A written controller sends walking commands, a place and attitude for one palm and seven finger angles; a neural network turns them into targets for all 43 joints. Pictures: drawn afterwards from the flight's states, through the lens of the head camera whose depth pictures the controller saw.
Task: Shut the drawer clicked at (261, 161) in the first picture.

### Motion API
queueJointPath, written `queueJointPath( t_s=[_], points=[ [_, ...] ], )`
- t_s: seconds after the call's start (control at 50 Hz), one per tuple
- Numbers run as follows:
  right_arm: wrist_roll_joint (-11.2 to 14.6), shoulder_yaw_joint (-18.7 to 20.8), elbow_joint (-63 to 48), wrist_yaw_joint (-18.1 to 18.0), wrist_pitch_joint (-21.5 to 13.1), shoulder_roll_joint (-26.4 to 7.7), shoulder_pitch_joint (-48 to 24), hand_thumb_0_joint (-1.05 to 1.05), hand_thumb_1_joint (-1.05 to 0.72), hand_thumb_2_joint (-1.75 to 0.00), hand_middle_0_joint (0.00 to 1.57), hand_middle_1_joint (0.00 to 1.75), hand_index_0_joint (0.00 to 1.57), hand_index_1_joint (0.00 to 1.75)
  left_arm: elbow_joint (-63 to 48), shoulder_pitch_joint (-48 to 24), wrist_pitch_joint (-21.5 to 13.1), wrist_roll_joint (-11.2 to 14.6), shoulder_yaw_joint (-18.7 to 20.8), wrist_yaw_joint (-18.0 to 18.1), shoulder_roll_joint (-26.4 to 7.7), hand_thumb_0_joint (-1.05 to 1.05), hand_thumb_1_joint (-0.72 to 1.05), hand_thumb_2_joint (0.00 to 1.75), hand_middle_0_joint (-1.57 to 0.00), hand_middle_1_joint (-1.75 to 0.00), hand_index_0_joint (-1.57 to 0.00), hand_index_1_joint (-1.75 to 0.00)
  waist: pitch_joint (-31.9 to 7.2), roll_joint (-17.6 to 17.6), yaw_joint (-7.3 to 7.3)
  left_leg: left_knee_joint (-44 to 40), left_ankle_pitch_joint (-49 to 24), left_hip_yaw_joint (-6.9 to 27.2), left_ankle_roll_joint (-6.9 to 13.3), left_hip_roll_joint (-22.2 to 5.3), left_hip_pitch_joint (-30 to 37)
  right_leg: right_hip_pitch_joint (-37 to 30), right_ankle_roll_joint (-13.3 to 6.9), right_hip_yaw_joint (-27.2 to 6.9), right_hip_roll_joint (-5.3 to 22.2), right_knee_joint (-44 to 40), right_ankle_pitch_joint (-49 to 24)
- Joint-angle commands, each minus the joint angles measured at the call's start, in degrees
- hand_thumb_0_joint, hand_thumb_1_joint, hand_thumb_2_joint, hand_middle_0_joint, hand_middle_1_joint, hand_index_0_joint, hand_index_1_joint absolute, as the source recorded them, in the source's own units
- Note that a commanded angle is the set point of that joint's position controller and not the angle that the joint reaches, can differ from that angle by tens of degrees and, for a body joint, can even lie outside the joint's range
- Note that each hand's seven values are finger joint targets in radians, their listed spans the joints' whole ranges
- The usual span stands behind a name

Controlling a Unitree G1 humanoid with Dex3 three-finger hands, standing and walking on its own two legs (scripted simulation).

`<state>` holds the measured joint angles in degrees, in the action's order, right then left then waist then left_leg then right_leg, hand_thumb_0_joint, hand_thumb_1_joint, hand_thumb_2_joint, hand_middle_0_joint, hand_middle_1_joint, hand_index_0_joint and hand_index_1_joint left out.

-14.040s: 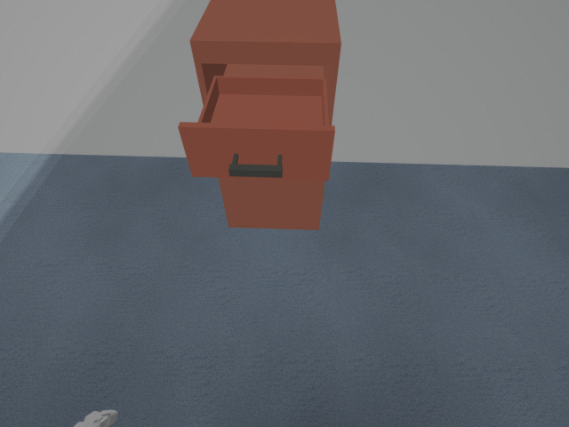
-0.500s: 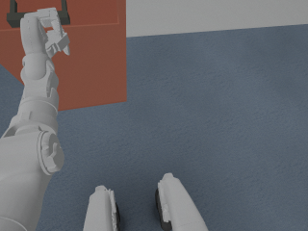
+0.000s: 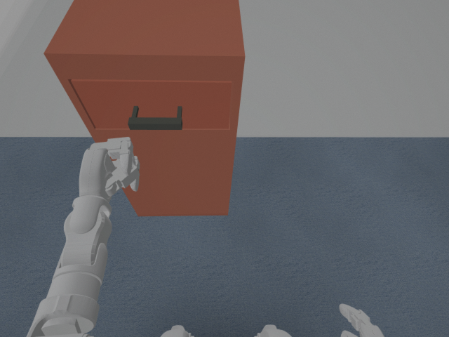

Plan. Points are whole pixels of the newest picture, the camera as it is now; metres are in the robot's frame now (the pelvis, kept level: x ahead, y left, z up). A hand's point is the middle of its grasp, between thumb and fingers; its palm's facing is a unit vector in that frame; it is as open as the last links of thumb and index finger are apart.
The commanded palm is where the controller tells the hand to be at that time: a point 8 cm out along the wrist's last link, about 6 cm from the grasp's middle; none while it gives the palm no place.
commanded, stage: draw the hand back to the body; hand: left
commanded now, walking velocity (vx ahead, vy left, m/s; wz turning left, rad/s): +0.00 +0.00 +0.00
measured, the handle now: (156, 117) +0.61 +0.17 -0.03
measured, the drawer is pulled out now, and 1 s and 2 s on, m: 0.00 0.00 0.00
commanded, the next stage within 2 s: step back with the hand held close in 0.92 s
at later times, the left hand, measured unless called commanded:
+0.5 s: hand (45, 223) +0.25 +0.22 +0.16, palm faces +0.27 -0.91 -0.30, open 3.3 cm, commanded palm +0.20 +0.26 +0.18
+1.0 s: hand out of the picture +0.18 +0.24 +0.21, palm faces +0.42 -0.82 -0.38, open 3.3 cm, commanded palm +0.13 +0.28 +0.23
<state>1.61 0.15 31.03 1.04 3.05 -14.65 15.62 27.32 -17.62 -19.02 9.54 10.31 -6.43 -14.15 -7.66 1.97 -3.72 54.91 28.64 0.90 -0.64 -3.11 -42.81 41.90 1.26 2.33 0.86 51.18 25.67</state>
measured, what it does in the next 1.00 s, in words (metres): rises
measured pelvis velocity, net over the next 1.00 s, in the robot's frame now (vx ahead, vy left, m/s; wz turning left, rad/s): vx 0.00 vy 0.00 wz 0.00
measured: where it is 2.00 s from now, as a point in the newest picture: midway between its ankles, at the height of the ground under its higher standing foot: outside the picture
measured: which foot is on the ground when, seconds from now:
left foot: down 0.00-1.00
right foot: down 0.00-1.00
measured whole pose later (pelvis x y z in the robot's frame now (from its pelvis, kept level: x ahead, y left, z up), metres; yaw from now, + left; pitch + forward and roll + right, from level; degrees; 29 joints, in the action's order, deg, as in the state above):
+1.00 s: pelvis +0.00 +0.00 +0.06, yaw +0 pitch -5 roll -1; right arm -0.6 -1.6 35.8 -5.1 -6.5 -12.8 11.6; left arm -25.9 29.0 -4.4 3.1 16.3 5.4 -17.7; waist 1.3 4.1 4.5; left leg 24.6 16.2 -1.2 -0.6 -2.2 -3.8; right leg 3.8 1.3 1.4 1.2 22.2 13.8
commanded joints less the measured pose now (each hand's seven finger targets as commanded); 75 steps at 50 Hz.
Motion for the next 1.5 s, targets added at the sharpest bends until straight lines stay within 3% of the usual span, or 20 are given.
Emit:
queueJointPath(
  t_s=[0.0, 0.02, 0.04, 0.06, 0.08, 0.18, 0.34, 0.5, 0.56, 0.72, 0.78, 0.92, 1.02, 1.04, 1.06, 1.1, 1.2, 1.28, 1.38, 1.48],
  points=[
    [0.75, 2.17, -7.37, -0.98, -2.14, -6.99, 2.08, 0.00, -0.90, -0.90, 0.20, 0.30, 0.20, 0.30, -16.39, -7.18, -0.98, 2.72, 2.83, -1.87, -8.10, 0.00, 0.90, 0.90, -1.40, -1.60, -1.40, -1.60, -17.07, 0.61, 0.97, -9.01, -29.97, -1.93, 1.51, 2.72, 14.43, -17.74, -2.14, 1.77, -2.80, -5.61, -30.64],
    [0.90, 1.94, -7.95, -1.16, -2.39, -6.97, 0.97, 0.00, -0.90, -0.90, 0.20, 0.30, 0.20, 0.30, -17.76, -6.75, -0.30, 3.09, 2.60, -2.08, -7.92, 0.00, 0.90, 0.90, -1.40, -1.60, -1.40, -1.60, -15.23, 0.00, 0.81, -9.89, -27.54, -1.97, 1.59, 2.84, 14.11, -18.02, -2.10, 1.86, -2.77, -6.35, -29.57],
    [0.88, 2.46, -9.40, -2.50, -0.56, -6.30, -2.98, 0.00, -0.90, -0.90, 0.20, 0.30, 0.20, 0.30, -20.90, -4.64, 2.90, -3.61, 0.16, 2.52, -13.24, 0.00, 0.90, 0.90, -1.40, -1.60, -1.40, -1.60, -16.69, -1.13, 2.68, -13.27, -25.69, -2.99, 1.90, 3.33, 18.04, -20.98, -2.63, -0.86, -1.65, -9.61, -26.27],
    [0.95, 2.12, -10.70, -3.35, -0.22, -5.61, -4.37, 0.00, -0.90, -0.90, 0.20, 0.30, 0.20, 0.30, -25.17, -4.75, 4.91, -4.04, -0.11, 5.17, -11.66, 0.00, 0.90, 0.90, -1.40, -1.60, -1.40, -1.60, -13.73, -0.08, 1.85, -15.12, -24.00, -3.01, 1.88, 3.21, 19.08, -21.19, -2.51, -0.65, -1.52, -11.49, -24.99],
    [0.92, 1.68, -10.72, -3.93, -0.04, -5.46, -5.32, 0.00, -0.90, -0.90, 0.20, 0.30, 0.20, 0.30, -26.57, -2.24, 6.69, -4.78, -1.41, 6.85, -10.49, 0.00, 0.90, 0.90, -1.40, -1.60, -1.40, -1.60, -12.69, 0.88, 2.37, -16.50, -23.22, -3.03, 1.88, 3.15, 20.30, -22.61, -2.51, -0.46, -1.30, -12.70, -23.91],
    [0.50, 0.03, -10.37, -6.24, -1.35, -4.98, -8.72, 0.00, -0.90, -0.90, 0.20, 0.30, 0.20, 0.30, -34.81, 3.71, 11.60, -6.17, -0.84, 11.28, -11.67, 0.00, 0.90, 0.90, -1.40, -1.60, -1.40, -1.60, -8.23, -0.14, 3.17, -22.08, -24.14, -2.25, 2.15, 2.68, 27.05, -26.94, -2.43, 0.22, -1.24, -18.09, -23.51],
    [-0.73, -0.95, -8.38, -6.84, -5.03, -4.42, -11.21, 0.00, -0.90, -0.90, 0.20, 0.30, 0.20, 0.30, -45.07, 17.73, 14.44, -6.20, 0.82, 12.04, -11.08, 0.00, 0.90, 0.90, -1.40, -1.60, -1.40, -1.60, -2.60, 0.64, 5.24, -29.23, -28.28, -2.61, 2.09, 2.53, 34.64, -34.21, -2.31, 0.67, -1.18, -25.50, -26.13],
    [-1.82, -0.88, -7.12, -6.18, -8.00, -3.72, -11.89, 0.00, -0.90, -0.90, 0.20, 0.30, 0.20, 0.30, -58.35, 28.87, 13.82, -6.17, 6.03, 12.20, -12.88, 0.00, 0.90, 0.90, -1.40, -1.60, -1.40, -1.60, 0.03, 1.79, 6.38, -32.47, -31.32, -2.94, 1.83, 2.46, 38.01, -38.25, -2.09, 0.71, -1.21, -29.02, -28.35],
    [-2.06, -0.76, -6.64, -5.91, -9.00, -3.60, -12.03, 0.00, -0.90, -0.90, 0.20, 0.30, 0.20, 0.30, -60.36, 34.40, 13.62, -5.97, 7.57, 12.18, -12.80, 0.00, 0.90, 0.90, -1.40, -1.60, -1.40, -1.60, 3.03, -0.02, 6.62, -33.03, -30.50, -2.99, 1.87, 2.42, 37.52, -38.09, -1.87, 0.86, -1.33, -30.17, -27.82],
    [-2.14, 0.16, -6.22, -5.96, -11.89, -3.30, -11.70, 0.00, -0.90, -0.90, 0.20, 0.30, 0.20, 0.30, -69.21, 44.59, 11.42, -6.06, 14.39, 12.78, -15.85, 0.00, 0.90, 0.90, -1.40, -1.60, -1.40, -1.60, 2.94, 0.70, 8.00, -32.33, -31.50, -3.40, 1.90, 2.34, 38.36, -38.74, -1.76, 0.63, -1.48, -30.54, -28.97],
    [-2.07, 0.35, -5.23, -6.13, -11.93, -3.84, -11.11, 0.00, -0.90, -0.90, 0.20, 0.30, 0.20, 0.30, -64.27, 43.04, 11.82, -6.16, 10.96, 12.37, -12.11, 0.00, 0.90, 0.90, -1.40, -1.60, -1.40, -1.60, 8.87, -1.43, 6.69, -33.47, -26.39, -3.20, 1.98, 2.08, 37.14, -35.18, -1.56, 0.77, -1.58, -32.19, -23.22],
    [-2.39, 0.45, -5.06, -6.86, -13.02, -3.75, -11.52, 0.00, -0.90, -0.90, 0.20, 0.30, 0.20, 0.30, -66.46, 40.99, 10.69, -6.61, 12.51, 13.03, -14.15, 0.00, 0.90, 0.90, -1.40, -1.60, -1.40, -1.60, 5.04, 0.05, 7.79, -33.44, -26.13, -3.16, 2.31, 2.51, 38.68, -37.30, -1.78, -0.08, -1.22, -32.04, -22.70],
    [-2.52, 0.25, -4.74, -6.85, -13.93, -3.37, -11.75, 0.00, -0.90, -0.90, 0.20, 0.30, 0.20, 0.30, -66.81, 41.84, 10.25, -6.58, 13.31, 13.21, -14.63, 0.00, 0.90, 0.90, -1.40, -1.60, -1.40, -1.60, 5.98, 1.88, 8.13, -33.93, -25.92, -3.04, 1.93, 2.60, 38.15, -37.87, -2.00, -0.21, -1.38, -32.54, -22.70],
    [-2.15, -0.59, -7.48, -6.38, -12.40, -4.29, -10.97, 0.00, -0.90, -0.90, 0.20, 0.30, 0.20, 0.30, -71.00, 30.73, 6.42, -6.99, 23.39, 13.86, -24.38, 0.00, 0.90, 0.90, -1.40, -1.60, -1.40, -1.60, 12.44, 4.83, 5.37, -34.07, -20.49, -2.76, 2.36, 2.61, 33.45, -32.93, -1.78, -4.66, 0.70, -35.87, -23.88],
    [-2.47, 0.37, -5.50, -6.48, -11.15, -4.00, -11.72, 0.00, -0.90, -0.90, 0.20, 0.30, 0.20, 0.30, -63.44, 41.84, 6.38, -6.86, 18.89, 13.30, -17.36, 0.00, 0.90, 0.90, -1.40, -1.60, -1.40, -1.60, 11.05, -1.09, 5.08, -32.91, -20.79, -2.00, 2.72, 2.53, 32.74, -31.58, -1.84, -4.47, 1.59, -36.15, -23.33],
    [-2.64, 1.28, -6.13, -5.68, -9.10, -4.78, -11.39, 0.00, -0.90, -0.90, 0.20, 0.30, 0.20, 0.30, -63.31, 47.29, 6.09, -6.91, 14.52, 12.35, -13.00, 0.00, 0.90, 0.90, -1.40, -1.60, -1.40, -1.60, 8.93, -1.57, 4.46, -32.48, -23.58, -2.47, 2.68, 2.03, 33.79, -31.13, -1.69, -4.52, 1.91, -35.97, -24.86],
    [-2.38, 2.55, -7.20, -5.75, -6.78, -4.67, -11.33, 0.00, -0.90, -0.90, 0.20, 0.30, 0.20, 0.30, -65.32, 52.58, 4.67, -6.82, 16.44, 13.01, -14.73, 0.00, 0.90, 0.90, -1.40, -1.60, -1.40, -1.60, 0.24, -0.56, 4.46, -33.24, -33.46, -2.84, 2.61, 1.28, 34.73, -35.68, -0.65, -1.51, 1.39, -31.50, -33.29],
    [-1.93, 3.01, -8.48, -6.11, -5.76, -4.58, -11.41, 0.00, -0.90, -0.90, 0.20, 0.30, 0.20, 0.30, -67.67, 54.46, 4.33, -6.40, 18.05, 13.68, -16.50, 0.00, 0.90, 0.90, -1.40, -1.60, -1.40, -1.60, -2.73, 0.47, 4.80, -32.94, -38.67, -2.20, 2.33, 0.88, 33.59, -37.33, -0.23, -0.85, 0.85, -28.60, -36.97],
    [-1.75, 3.37, -8.89, -6.64, -5.59, -4.75, -11.15, 0.00, -0.90, -0.90, 0.20, 0.30, 0.20, 0.30, -68.99, 54.69, 4.02, -6.56, 18.16, 14.22, -16.80, 0.00, 0.90, 0.90, -1.40, -1.60, -1.40, -1.60, -2.17, 1.28, 4.65, -33.56, -37.24, -1.52, 2.47, 0.24, 30.49, -37.02, 0.33, -0.53, 0.12, -26.40, -35.24],
    [-1.68, 3.48, -8.94, -6.79, -6.32, -5.14, -10.89, 0.00, -0.90, -0.90, 0.20, 0.30, 0.20, 0.30, -68.85, 54.05, 3.64, -7.18, 17.52, 14.52, -16.13, 0.00, 0.90, 0.90, -1.40, -1.60, -1.40, -1.60, 0.62, 2.44, 4.35, -35.51, -27.04, -0.51, 3.49, -0.75, 23.28, -37.80, 0.63, -1.17, -0.45, -24.05, -29.97]
  ],
)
